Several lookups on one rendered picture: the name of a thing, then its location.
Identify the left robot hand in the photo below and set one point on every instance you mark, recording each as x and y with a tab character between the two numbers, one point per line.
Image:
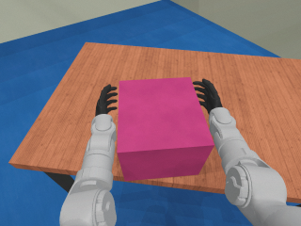
102	104

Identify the carton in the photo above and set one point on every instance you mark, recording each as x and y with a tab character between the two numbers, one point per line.
162	131

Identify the robot left upper arm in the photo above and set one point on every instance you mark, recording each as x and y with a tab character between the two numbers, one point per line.
94	207

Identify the robot right upper arm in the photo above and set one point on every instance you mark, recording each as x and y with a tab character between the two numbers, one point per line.
260	194

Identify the left robot forearm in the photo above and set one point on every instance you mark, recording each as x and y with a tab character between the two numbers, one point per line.
96	170

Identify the right robot forearm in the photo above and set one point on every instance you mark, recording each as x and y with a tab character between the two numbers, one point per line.
230	145

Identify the table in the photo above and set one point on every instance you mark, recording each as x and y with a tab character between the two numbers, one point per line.
262	93

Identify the right robot hand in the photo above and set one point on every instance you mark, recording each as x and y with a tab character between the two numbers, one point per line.
210	96

